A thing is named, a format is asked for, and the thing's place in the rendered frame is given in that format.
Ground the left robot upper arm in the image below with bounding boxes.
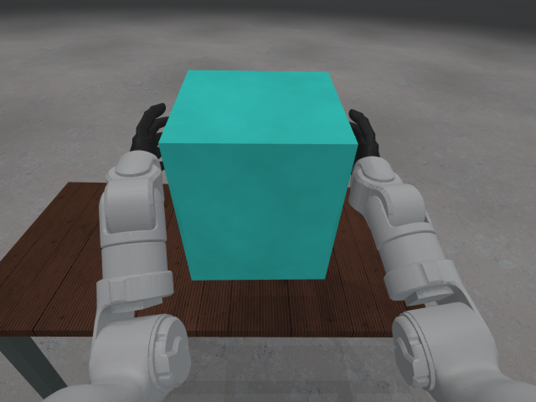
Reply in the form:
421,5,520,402
41,313,191,402

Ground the robot right forearm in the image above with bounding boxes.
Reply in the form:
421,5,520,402
348,157,499,367

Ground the table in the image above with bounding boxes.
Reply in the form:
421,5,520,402
0,182,425,399

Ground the right robot upper arm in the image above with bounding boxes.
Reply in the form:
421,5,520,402
392,301,536,402

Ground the left robot hand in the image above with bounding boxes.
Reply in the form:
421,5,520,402
130,103,169,170

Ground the robot left forearm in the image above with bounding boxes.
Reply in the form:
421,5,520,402
90,150,174,380

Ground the carton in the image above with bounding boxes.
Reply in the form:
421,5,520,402
158,70,358,281

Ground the right robot hand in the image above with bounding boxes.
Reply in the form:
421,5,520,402
348,109,380,175

